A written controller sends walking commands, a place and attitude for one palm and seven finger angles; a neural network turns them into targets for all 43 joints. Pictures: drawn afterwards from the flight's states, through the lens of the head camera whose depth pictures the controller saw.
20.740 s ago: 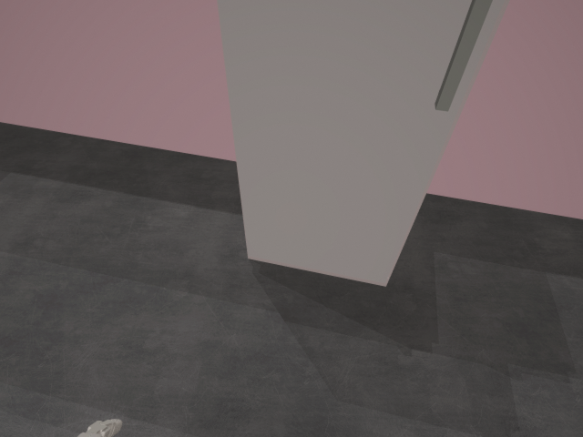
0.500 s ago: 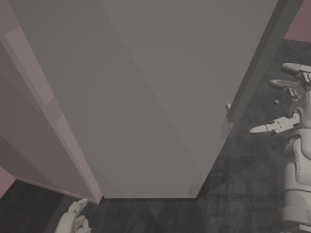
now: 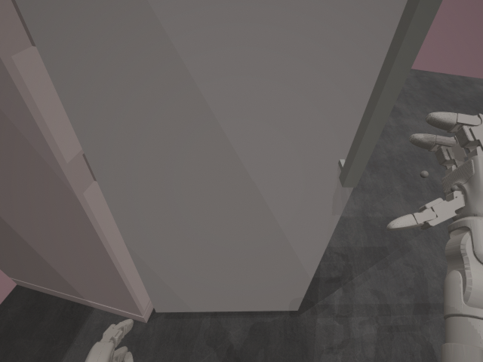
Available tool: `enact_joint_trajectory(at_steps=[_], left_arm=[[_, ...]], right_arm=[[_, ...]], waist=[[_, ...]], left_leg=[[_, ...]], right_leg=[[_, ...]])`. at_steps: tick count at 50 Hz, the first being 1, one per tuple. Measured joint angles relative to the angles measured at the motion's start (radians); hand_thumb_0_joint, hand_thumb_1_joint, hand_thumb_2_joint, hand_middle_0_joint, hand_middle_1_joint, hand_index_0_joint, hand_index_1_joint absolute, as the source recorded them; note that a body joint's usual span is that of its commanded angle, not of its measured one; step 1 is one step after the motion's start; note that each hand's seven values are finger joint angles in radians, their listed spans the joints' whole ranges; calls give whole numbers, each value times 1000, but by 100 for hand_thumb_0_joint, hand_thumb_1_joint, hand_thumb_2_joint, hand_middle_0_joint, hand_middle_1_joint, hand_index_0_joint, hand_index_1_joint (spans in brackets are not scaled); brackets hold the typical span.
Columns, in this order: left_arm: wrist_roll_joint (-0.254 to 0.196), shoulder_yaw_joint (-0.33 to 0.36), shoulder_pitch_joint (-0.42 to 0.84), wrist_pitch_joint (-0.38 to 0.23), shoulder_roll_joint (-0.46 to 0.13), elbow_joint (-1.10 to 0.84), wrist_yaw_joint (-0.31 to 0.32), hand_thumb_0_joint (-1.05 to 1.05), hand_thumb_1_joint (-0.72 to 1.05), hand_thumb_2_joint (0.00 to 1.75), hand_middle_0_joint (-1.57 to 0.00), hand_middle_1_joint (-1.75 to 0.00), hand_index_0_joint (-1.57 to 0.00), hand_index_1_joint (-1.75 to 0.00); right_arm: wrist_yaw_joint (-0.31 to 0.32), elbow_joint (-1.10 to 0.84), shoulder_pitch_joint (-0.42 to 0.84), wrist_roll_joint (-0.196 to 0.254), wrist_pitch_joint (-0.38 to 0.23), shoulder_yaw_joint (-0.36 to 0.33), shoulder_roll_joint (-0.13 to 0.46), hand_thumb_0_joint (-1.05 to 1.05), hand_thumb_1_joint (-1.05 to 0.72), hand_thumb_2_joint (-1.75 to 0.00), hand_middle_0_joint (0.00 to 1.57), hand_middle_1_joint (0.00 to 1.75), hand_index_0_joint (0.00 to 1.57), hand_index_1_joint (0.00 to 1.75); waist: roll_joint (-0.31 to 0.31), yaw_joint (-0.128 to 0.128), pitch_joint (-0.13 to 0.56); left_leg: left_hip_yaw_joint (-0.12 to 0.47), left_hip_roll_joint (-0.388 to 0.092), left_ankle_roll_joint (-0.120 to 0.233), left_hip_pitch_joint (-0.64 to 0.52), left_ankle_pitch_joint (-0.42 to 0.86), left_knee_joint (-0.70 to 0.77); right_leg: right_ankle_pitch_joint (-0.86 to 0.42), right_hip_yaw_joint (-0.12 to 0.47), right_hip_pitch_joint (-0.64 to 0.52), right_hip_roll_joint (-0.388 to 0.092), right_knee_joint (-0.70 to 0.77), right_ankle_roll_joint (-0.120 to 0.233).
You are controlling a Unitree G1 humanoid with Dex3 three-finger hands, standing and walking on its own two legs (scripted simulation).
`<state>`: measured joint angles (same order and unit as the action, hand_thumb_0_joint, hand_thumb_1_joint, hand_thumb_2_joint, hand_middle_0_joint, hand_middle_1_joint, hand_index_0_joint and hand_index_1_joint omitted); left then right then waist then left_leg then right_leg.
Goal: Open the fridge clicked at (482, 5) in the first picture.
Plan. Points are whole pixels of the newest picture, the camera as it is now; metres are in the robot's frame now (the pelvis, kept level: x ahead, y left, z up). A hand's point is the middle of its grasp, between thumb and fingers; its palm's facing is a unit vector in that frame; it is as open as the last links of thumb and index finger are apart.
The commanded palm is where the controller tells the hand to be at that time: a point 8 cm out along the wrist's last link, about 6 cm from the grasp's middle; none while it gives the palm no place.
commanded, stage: slip the hand off the handle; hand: right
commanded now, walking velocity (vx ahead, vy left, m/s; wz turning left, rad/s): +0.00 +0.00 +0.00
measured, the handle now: (377, 90) +0.44 -0.18 +0.27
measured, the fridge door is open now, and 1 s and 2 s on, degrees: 74 74 74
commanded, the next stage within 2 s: draw the hand back to the body in 0.44 s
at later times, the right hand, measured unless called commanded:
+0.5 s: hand (444, 217) +0.26 -0.23 +0.21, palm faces +0.21 +0.97 -0.11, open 14.7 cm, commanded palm +0.22 -0.26 +0.21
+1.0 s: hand (467, 247) +0.22 -0.25 +0.19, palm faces +0.16 +0.99 +0.00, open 14.7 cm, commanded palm +0.18 -0.28 +0.20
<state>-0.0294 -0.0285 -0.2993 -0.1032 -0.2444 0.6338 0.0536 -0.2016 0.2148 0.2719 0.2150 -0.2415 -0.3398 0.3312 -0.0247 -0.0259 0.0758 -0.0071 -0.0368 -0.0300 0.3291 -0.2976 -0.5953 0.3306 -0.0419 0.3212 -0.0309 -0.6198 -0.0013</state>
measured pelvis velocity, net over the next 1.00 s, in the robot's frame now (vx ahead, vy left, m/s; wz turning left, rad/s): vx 0.00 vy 0.01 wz -0.05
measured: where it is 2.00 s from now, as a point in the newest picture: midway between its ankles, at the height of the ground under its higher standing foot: outside the picture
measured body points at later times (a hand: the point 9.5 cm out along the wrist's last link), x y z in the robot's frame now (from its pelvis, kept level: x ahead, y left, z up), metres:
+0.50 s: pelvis -0.01 +0.02 +0.00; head -0.03 +0.04 +0.45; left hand +0.19 +0.25 -0.07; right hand +0.24 -0.28 +0.21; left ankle +0.01 +0.14 -0.73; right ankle +0.00 -0.12 -0.73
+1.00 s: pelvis +0.00 +0.01 +0.01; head -0.05 +0.04 +0.45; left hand +0.23 +0.22 -0.04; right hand +0.21 -0.30 +0.19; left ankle +0.01 +0.14 -0.73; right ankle +0.00 -0.12 -0.73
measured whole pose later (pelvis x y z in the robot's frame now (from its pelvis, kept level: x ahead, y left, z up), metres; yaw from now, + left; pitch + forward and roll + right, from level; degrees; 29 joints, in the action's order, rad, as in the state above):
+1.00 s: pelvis +0.00 +0.01 +0.01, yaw -3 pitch -4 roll +1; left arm -0.07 -0.08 -0.19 -0.20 -0.26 0.60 0.11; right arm -0.32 -0.16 -0.04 0.36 0.33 -0.41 0.35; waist -0.05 -0.09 0.07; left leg -0.06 -0.03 -0.01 0.17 -0.28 -0.52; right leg 0.30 0.01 0.18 -0.03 -0.54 -0.02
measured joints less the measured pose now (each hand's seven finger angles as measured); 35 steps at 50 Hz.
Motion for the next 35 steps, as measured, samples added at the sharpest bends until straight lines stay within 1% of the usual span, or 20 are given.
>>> enact_joint_trajectory(at_steps=[4, 6, 10, 14, 17, 22, 26, 29, 30, 31, 35], left_arm=[[-7, -5, 18, 0, -2, 2, 13, 2, 90, 90, -20, -29, -20, -30], [-7, -7, 32, -8, -3, 0, 20, 2, 90, 90, -20, -29, -20, -30], [-2, -9, 60, -30, -5, -2, 30, 2, 90, 90, -20, -29, -20, -30], [-3, -14, 83, -46, -6, -1, 36, 2, 90, 90, -20, -29, -20, -30], [-6, -19, 92, -49, -6, -4, 42, 2, 90, 90, -20, -29, -20, -30], [-5, -20, 89, -52, -6, -17, 40, 2, 90, 90, -20, -29, -20, -30], [-1, -16, 74, -66, -11, -16, 36, 2, 90, 90, -20, -29, -20, -30], [0, -18, 71, -73, -14, -3, 41, 2, 90, 90, -20, -29, -20, -30], [-7, -20, 72, -74, -15, 3, 46, 2, 90, 90, -20, -29, -20, -30], [-15, -23, 72, -72, -16, 8, 52, 2, 90, 90, -20, -29, -20, -30], [-33, -35, 75, -73, -19, 7, 75, 2, 90, 90, -20, -29, -20, -30]], right_arm=[[5, -37, -46, 10, 42, -7, -4, -1, 56, -20, 26, 115, 26, 115], [15, -53, -56, 9, 52, -9, -5, -1, 56, -20, 26, 115, 26, 115], [22, -90, -70, 5, 35, -4, -5, -1, 56, -20, 25, 115, 26, 115], [-2, -105, -78, 17, 18, 7, -1, -1, 56, -20, 25, 115, 26, 115], [-24, -104, -90, 34, 35, 6, 6, -1, 56, -20, 25, 115, 26, 115], [-41, -140, -154, 60, 68, -24, 12, -1, 56, -20, 26, 115, 26, 115], [-38, -214, -213, 68, 56, -29, -7, -1, 56, -20, 26, 115, 26, 115], [-42, -236, -222, 70, 45, -25, -13, -1, 56, -20, 26, 115, 26, 115], [-52, -233, -217, 82, 68, -24, -10, -1, 56, -20, 26, 115, 26, 115], [-64, -230, -211, 93, 117, -25, -6, -1, 56, -20, 26, 115, 26, 115], [-103, -237, -212, 118, 342, -37, 26, -1, 56, -20, 25, 115, 26, 115]], waist=[[0, -9, -16], [0, -14, -26], [-1, -23, -35], [-3, -27, -31], [-7, -27, -28], [-12, -27, -24], [-15, -39, -25], [-17, -47, -28], [-18, -49, -29], [-20, -51, -30], [-32, -50, -25]], left_leg=[[-11, 1, 6, -16, 1, -2], [-17, 3, 9, -20, 4, -1], [-29, 5, 16, -19, 9, -3], [-38, 8, 22, -21, 8, -6], [-42, 10, 26, -26, 7, -5], [-40, 15, 30, -35, 2, -6], [-43, 16, 32, -45, -5, -10], [-50, 15, 32, -51, -10, -12], [-52, 15, 32, -54, -10, -10], [-54, 14, 32, -62, -8, -3], [-54, 12, 29, -93, 4, 31]], right_leg=[[-7, 11, -13, -1, 2, -5], [-13, 18, -14, -3, 2, -8], [-22, 30, -10, -5, 2, -14], [-27, 39, -10, -8, 3, -20], [-29, 43, -16, -10, 7, -24], [-28, 41, -31, -14, 14, -29], [-21, 44, -40, -15, 10, -31], [-17, 51, -40, -14, 5, -32], [-17, 53, -43, -14, 6, -32], [-19, 55, -49, -14, 11, -31], [-32, 54, -80, -10, 45, -28]])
